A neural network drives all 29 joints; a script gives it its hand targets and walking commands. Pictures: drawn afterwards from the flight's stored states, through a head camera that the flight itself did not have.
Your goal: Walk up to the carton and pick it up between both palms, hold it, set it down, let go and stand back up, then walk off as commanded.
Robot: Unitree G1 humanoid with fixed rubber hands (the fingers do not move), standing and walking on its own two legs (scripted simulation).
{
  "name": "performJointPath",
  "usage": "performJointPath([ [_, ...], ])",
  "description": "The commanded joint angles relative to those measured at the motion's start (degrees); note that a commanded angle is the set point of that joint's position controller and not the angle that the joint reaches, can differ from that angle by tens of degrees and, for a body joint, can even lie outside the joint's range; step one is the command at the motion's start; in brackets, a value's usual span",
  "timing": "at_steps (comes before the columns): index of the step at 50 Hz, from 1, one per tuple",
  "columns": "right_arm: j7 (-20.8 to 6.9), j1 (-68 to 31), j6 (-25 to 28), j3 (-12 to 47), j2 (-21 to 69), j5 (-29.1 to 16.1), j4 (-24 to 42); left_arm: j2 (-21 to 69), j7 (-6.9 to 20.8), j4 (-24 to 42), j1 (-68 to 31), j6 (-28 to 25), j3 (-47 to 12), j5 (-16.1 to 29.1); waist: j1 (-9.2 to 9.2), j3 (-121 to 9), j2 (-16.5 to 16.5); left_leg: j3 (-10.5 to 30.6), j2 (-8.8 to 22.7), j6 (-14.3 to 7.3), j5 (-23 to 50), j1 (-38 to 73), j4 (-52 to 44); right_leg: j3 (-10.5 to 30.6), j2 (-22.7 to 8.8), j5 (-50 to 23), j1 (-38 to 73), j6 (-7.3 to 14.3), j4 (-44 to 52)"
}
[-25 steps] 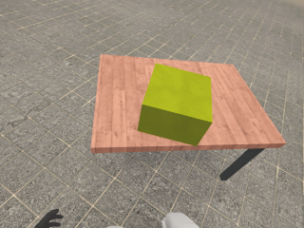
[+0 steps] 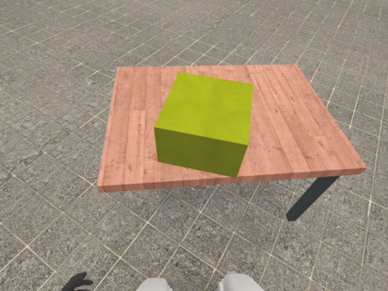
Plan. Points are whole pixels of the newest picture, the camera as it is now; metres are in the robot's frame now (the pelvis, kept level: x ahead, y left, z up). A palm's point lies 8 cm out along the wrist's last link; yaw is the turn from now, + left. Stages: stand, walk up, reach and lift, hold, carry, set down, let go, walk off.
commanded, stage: walk up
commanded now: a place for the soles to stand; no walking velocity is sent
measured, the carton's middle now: (206, 122) +0.63 -0.01 -0.10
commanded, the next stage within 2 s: none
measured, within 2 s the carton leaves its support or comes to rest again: neither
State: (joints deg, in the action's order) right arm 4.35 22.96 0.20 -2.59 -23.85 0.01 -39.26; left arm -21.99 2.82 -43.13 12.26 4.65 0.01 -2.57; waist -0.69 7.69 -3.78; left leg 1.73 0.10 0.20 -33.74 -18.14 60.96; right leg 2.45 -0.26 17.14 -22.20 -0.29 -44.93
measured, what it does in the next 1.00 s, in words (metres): steps on the spot: left foot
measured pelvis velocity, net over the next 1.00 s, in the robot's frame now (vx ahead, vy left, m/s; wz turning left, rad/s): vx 0.02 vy -0.04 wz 0.03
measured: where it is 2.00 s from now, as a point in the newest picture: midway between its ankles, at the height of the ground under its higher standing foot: outside the picture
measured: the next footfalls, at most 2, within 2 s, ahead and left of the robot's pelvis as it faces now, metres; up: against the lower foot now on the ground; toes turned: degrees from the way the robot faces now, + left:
left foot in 0.40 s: +0.05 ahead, +0.10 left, +0.00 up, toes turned +0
left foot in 1.40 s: +0.19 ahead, +0.08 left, +0.00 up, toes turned +3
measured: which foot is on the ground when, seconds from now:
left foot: down 0.00-0.28, up 0.30-0.38, down 0.40-1.00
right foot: down 0.00-1.00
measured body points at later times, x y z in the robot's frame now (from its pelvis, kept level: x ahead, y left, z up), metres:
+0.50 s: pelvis +0.02 -0.05 +0.01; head +0.05 -0.03 +0.46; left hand +0.13 +0.25 -0.10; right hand +0.09 -0.37 -0.07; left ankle +0.01 +0.11 -0.70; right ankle +0.06 -0.17 -0.70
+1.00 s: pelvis +0.02 -0.04 +0.02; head +0.02 -0.03 +0.46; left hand +0.13 +0.26 -0.09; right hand +0.10 -0.37 -0.07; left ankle +0.01 +0.10 -0.70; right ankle +0.06 -0.17 -0.70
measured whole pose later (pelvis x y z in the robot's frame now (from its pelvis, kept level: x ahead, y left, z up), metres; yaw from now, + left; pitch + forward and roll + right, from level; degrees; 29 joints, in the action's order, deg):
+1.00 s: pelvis +0.02 -0.04 +0.02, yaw +2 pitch -3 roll +1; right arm 1.0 22.1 1.4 -1.6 -24.3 0.0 -41.1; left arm -23.3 3.7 -43.2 12.4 3.2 0.0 -1.7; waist -0.7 2.8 -2.5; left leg 2.0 1.0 0.3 -22.9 -13.6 38.8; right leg 0.2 -1.7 23.5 -19.3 -0.2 -42.0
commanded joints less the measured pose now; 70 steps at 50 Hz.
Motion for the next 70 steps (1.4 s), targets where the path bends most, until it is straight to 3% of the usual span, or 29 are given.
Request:
performJointPath([
  [1,0.0,4.5,2.1,-3.2,-11.7,0.0,4.0,-12.0,-0.4,7.4,-4.8,-1.2,6.9,-0.3,0.13,-2.5,-8.5,-0.7,1.3,-3.9,-1.1,0.7,-19.9,15.8,-11.2,16.9,-1.7,13.1,22.5],
  [3,-0.2,9.3,1.9,-3.7,-12.6,0.4,0.0,-11.2,-0.5,7.3,-7.5,-0.6,6.2,0.8,4.00,-2.5,-4.7,1.7,0.3,-5.9,10.6,17.3,-28.9,13.2,-9.1,21.3,-14.1,6.7,18.4],
  [4,0.0,7.8,2.2,-4.0,-14.8,0.7,1.5,-10.0,-0.3,6.8,-6.4,-0.6,6.1,2.1,4.20,-1.7,11.6,19.7,10.1,-8.9,-4.2,10.9,-38.7,7.0,-5.0,16.8,-15.2,2.5,8.2],
  [5,0.2,4.5,2.7,-3.7,-16.9,1.5,3.3,-11.4,-0.3,7.5,-5.9,-0.8,6.7,2.3,4.37,-2.5,15.2,36.2,19.7,-14.3,-14.7,1.2,-46.8,3.0,-1.0,12.0,-9.7,0.4,-4.5],
  [6,0.9,-0.1,2.9,-4.4,-18.4,2.9,4.0,-12.9,-0.3,8.5,-8.9,-0.3,7.8,1.9,3.39,4.7,10.4,37.8,21.6,-16.1,-15.2,-7.6,-48.2,5.5,-1.5,11.4,-8.7,0.1,-13.2],
  [12,0.0,-2.1,3.2,-3.2,-15.8,1.9,4.4,-11.4,-0.8,4.9,-2.2,-3.3,6.4,1.3,-0.33,-8.0,12.5,15.0,13.1,-9.4,38.9,2.8,-28.4,-0.2,-2.9,-2.4,9.4,1.9,13.4],
  [14,-1.2,0.4,2.2,-2.5,-11.6,-0.2,3.9,-17.6,-1.5,3.3,2.1,-4.2,7.0,0.3,-1.27,-12.7,-4.6,3.6,0.6,-0.6,13.8,-8.8,-14.4,19.1,-13.9,-4.2,22.8,6.4,23.4],
  [15,-0.6,-1.4,1.5,-2.3,-11.7,-0.5,4.4,-14.5,-1.6,4.4,-1.1,-3.9,6.3,1.0,-1.15,-10.2,-4.2,2.3,-1.1,-0.5,1.9,-8.7,-10.9,24.0,-17.2,-2.7,16.7,12.1,23.8],
  [18,-0.4,-1.6,2.1,-1.8,-12.5,-0.8,4.2,-13.7,-1.8,4.6,-1.1,-3.3,5.9,1.2,-1.97,-8.1,-5.8,4.5,2.0,-2.4,-2.1,-9.1,-14.6,18.8,-17.8,-12.0,18.5,15.7,18.4],
  [20,-0.5,2.8,3.3,-1.0,-10.9,-0.3,1.8,-12.2,-1.2,4.7,-6.5,-2.8,4.4,2.0,2.18,-11.5,-4.7,-0.2,1.7,-2.1,17.3,8.6,-31.1,8.0,-11.4,-18.5,8.3,9.0,13.9],
  [24,-1.0,-4.7,3.0,-3.3,-16.9,1.0,3.0,-12.6,-1.3,4.5,-4.6,-2.1,5.8,2.4,-0.12,-7.5,8.0,19.4,14.3,-9.8,26.0,1.3,-33.8,1.1,-2.8,-1.9,8.4,1.2,6.7],
  [26,-1.0,-3.9,2.7,-2.8,-15.0,0.2,2.9,-14.3,-1.6,3.9,-1.7,-3.2,5.7,1.4,-1.27,-11.3,2.9,12.1,10.4,-5.6,34.9,0.3,-27.5,4.3,-7.0,-15.3,15.4,2.7,13.0],
  [28,-0.7,-3.0,2.5,-1.8,-11.9,-0.7,2.9,-15.6,-1.6,2.8,-2.1,-3.7,6.0,1.2,-0.83,-12.9,-5.5,0.7,0.3,-0.5,21.3,-2.4,-17.8,10.7,-14.2,-22.4,19.1,9.1,18.9],
  [30,-0.2,-1.3,1.4,-1.5,-11.3,-0.1,1.5,-13.2,-1.2,4.3,-4.8,-2.8,5.1,1.8,0.05,-8.9,-4.0,-1.5,0.8,-1.0,10.7,0.5,-21.6,10.4,-15.5,-11.9,11.9,11.8,19.8],
  [35,-0.5,-2.0,3.0,-2.6,-15.5,0.3,1.8,-13.5,-0.7,5.0,-5.0,-2.4,6.0,2.5,0.55,-12.9,6.0,14.5,11.3,-6.6,30.1,5.2,-32.4,1.3,-5.4,-12.8,9.4,2.5,6.6],
  [37,-0.5,-5.5,2.7,-2.3,-16.1,0.7,2.7,-12.5,-0.6,3.3,-5.4,-1.8,6.3,2.4,-1.77,-6.3,6.7,18.7,13.5,-9.9,21.5,-3.2,-35.9,1.7,-2.9,0.2,10.8,1.8,7.5],
  [42,-0.8,-4.9,1.9,-1.8,-12.6,-0.6,2.0,-14.4,-0.8,4.1,-5.9,-2.6,6.2,1.8,-0.10,-6.0,-0.3,-0.4,0.3,-1.3,12.1,-0.1,-22.3,11.5,-14.0,5.1,7.5,10.0,24.4],
  [44,-0.9,0.4,2.2,-1.5,-11.6,-0.8,1.3,-14.3,-0.1,4.0,-9.5,-2.6,5.5,1.9,1.89,-9.0,-4.9,0.2,1.5,-2.0,14.2,6.9,-28.5,6.8,-11.2,6.9,4.0,7.6,21.8],
  [46,-2.6,-0.9,2.7,-3.5,-13.7,1.7,2.8,-13.8,0.2,4.1,0.0,-3.4,6.3,1.7,-0.34,-7.9,0.6,6.4,2.1,-6.1,-4.7,0.5,-29.1,10.3,-8.9,29.9,7.0,7.7,20.0],
  [51,-2.0,3.6,3.4,-5.2,-18.0,2.4,1.3,-12.4,0.2,8.7,-6.3,-4.5,6.2,1.3,4.01,-0.1,10.8,35.4,21.1,-18.3,-8.2,10.6,-48.3,-0.2,-2.8,13.6,-15.9,1.1,-8.5],
  [56,-2.6,-2.0,3.1,-5.0,-15.4,2.0,0.7,-10.2,0.2,6.4,2.1,-7.5,6.4,1.1,0.06,-8.0,13.1,14.0,13.0,-11.5,24.1,10.1,-29.7,-4.3,-1.0,3.5,4.4,1.9,17.2],
  [57,-3.3,-3.3,2.5,-4.3,-13.5,1.6,1.1,-13.0,-0.7,4.0,7.8,-7.7,7.0,1.1,-2.96,-10.6,7.5,7.8,8.9,-7.1,23.4,-2.0,-20.9,0.6,-1.6,2.1,21.3,3.2,20.1],
  [58,-4.1,-3.6,2.7,-2.3,-7.3,0.1,3.0,-17.2,-1.2,2.7,12.9,-7.8,8.0,0.6,-5.14,-10.7,-6.1,2.7,-1.8,-2.5,9.1,-15.5,-5.0,21.4,-13.3,13.4,30.0,4.7,31.5],
  [59,-3.4,-7.4,2.4,-2.4,-10.0,0.5,4.4,-18.6,-1.9,2.9,14.4,-7.7,8.1,0.6,-6.38,-4.5,-4.5,6.5,-4.1,-0.3,2.6,-24.4,1.2,33.9,-21.1,6.2,26.6,9.7,31.1],
  [60,-2.9,-8.3,2.4,-2.8,-12.1,0.2,5.4,-18.3,-2.1,3.6,14.9,-7.5,8.0,1.0,-6.15,-1.8,-4.0,7.7,-1.1,-1.4,3.9,-25.3,4.7,29.2,-23.4,0.4,26.1,13.8,29.4],
  [61,-3.3,-7.7,2.3,-2.9,-12.5,0.0,4.5,-18.5,-2.5,3.5,13.9,-7.4,7.8,1.1,-4.88,0.5,2.6,9.7,-0.2,-0.6,6.9,-23.4,1.5,23.1,-20.4,-7.2,23.8,9.9,27.3],
  [64,-3.7,-6.5,2.7,-2.3,-10.6,0.4,4.1,-15.2,-3.2,5.7,12.6,-7.3,6.7,0.5,-4.56,-1.4,-1.8,5.9,1.4,0.1,5.0,-23.0,-1.5,16.6,-19.0,-24.4,25.6,12.5,23.6],
  [68,-4.4,-9.8,2.9,-2.5,-9.2,0.9,6.1,-16.9,-2.8,7.1,12.1,-6.5,6.9,0.7,-4.58,-1.0,-4.6,-1.3,3.3,-0.7,7.3,-14.7,-18.4,10.4,-18.5,-16.3,19.9,14.2,21.9],
  [70,-3.8,-3.4,3.7,-3.1,-9.5,1.4,3.7,-15.0,-2.4,8.1,7.6,-5.8,6.0,0.9,0.08,-3.0,-3.1,-3.6,0.2,-2.0,20.8,2.1,-33.8,4.3,-13.8,-12.2,11.1,8.8,13.1],
])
